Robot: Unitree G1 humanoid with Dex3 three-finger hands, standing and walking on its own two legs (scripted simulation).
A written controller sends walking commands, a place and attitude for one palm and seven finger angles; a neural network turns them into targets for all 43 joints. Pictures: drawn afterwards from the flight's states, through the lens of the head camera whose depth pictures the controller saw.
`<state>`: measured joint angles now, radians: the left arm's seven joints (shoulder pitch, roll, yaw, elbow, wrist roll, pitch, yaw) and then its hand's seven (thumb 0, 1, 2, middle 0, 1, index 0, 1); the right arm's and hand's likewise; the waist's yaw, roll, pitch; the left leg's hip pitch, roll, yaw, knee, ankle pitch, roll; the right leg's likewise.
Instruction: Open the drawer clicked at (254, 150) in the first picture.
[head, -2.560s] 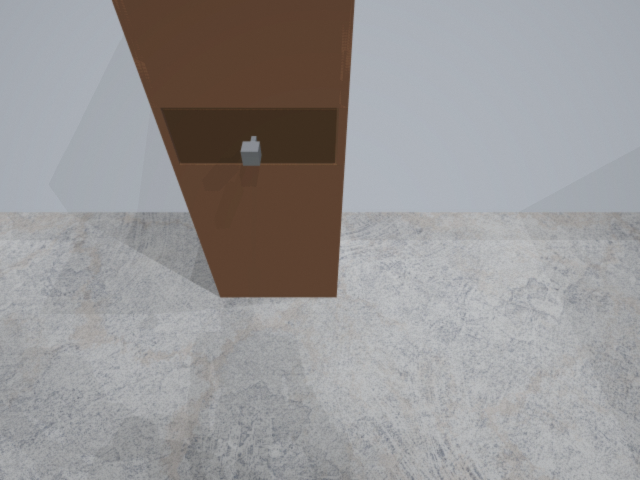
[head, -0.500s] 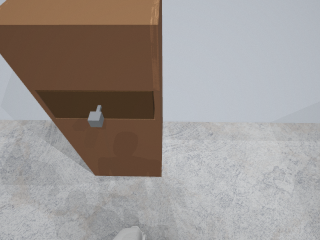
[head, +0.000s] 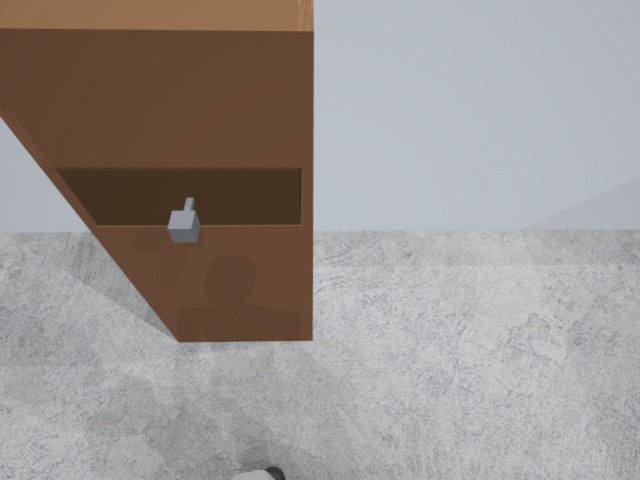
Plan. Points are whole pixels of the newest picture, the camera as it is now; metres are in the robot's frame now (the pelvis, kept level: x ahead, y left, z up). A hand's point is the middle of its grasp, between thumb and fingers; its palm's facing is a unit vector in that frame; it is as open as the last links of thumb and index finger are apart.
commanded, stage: come to a stop and stand still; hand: left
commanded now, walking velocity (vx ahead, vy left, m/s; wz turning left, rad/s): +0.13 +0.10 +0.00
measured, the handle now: (186, 217) +0.51 +0.26 -0.06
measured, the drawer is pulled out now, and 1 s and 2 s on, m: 0.00 0.00 0.00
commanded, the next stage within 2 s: look again from close up in 0.52 s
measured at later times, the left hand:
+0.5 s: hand out of the picture +0.00 +0.15 -0.18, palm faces +0.08 -0.98 -0.20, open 7.4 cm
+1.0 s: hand out of the picture -0.01 +0.17 -0.18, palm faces +0.05 -0.98 -0.18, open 7.4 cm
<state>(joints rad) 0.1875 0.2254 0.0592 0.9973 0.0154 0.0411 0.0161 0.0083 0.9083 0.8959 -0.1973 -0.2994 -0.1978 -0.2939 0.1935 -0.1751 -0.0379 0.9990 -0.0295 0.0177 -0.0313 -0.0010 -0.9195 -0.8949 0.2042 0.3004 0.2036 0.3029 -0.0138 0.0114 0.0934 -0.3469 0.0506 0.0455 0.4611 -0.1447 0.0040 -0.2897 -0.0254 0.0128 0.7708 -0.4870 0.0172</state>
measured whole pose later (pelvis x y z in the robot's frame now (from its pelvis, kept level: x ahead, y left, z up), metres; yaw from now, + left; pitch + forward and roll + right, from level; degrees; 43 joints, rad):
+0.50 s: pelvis +0.00 -0.03 +0.00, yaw +2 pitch -1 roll +1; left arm 0.25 0.15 0.03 1.11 0.01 0.01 0.03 0.01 0.91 0.90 -0.20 -0.30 -0.20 -0.29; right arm 0.28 -0.15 -0.02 1.12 -0.01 0.01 -0.03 0.00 -0.91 -0.90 0.20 0.30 0.20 0.30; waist 0.00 -0.01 0.08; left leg -0.23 0.01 0.03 0.49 -0.23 -0.01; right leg -0.11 -0.03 -0.02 0.50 -0.37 0.01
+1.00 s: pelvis -0.03 -0.01 -0.01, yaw +2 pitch -2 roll -1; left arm 0.31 0.17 -0.01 1.02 0.02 0.00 0.04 0.01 0.91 0.90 -0.20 -0.30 -0.20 -0.29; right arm 0.24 -0.17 -0.01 1.01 -0.02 0.00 -0.01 0.00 -0.92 -0.90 0.20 0.30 0.20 0.30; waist 0.01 -0.02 0.01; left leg -0.30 0.01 0.04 0.57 -0.24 0.02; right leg -0.16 -0.03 -0.01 0.54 -0.35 0.03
